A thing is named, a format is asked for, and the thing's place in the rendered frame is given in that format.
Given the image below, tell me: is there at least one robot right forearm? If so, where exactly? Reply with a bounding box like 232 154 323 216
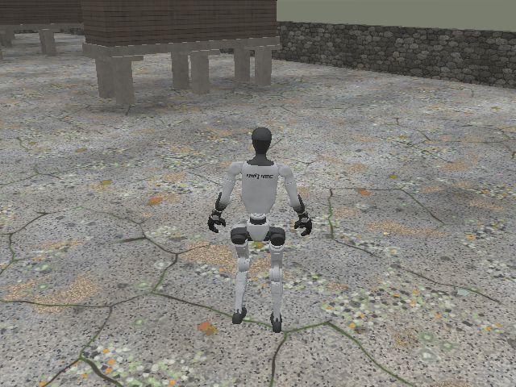
293 195 310 223

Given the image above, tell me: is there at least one right robot upper arm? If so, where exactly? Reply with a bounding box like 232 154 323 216
277 163 301 207

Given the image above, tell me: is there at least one left robot thigh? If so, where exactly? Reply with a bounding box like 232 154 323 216
231 224 251 272

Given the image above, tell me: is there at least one robot left forearm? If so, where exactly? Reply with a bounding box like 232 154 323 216
210 192 227 220

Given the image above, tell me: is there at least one right robot hand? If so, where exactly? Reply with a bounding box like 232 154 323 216
294 219 312 236

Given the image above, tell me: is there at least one robot right foot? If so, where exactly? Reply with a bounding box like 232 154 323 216
270 312 282 333

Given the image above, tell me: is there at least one left robot upper arm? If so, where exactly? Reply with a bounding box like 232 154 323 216
219 161 243 205

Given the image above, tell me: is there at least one left robot hand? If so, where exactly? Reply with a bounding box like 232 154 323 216
207 217 226 233

